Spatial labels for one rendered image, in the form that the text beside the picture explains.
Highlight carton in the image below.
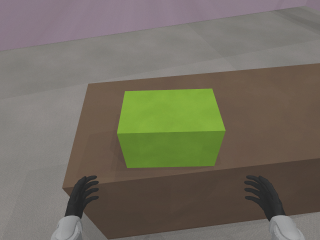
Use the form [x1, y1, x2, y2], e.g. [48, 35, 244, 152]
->
[117, 88, 226, 168]

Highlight pedestal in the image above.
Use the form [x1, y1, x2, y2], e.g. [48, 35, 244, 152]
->
[62, 63, 320, 240]

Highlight robot left forearm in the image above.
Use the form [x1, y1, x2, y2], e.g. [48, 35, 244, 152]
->
[50, 215, 83, 240]

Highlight left robot hand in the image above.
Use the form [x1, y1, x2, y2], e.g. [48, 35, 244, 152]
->
[64, 175, 99, 219]

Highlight robot right forearm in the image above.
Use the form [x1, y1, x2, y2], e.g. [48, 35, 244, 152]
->
[268, 215, 306, 240]

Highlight right robot hand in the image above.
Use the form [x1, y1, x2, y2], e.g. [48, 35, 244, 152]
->
[244, 175, 286, 222]

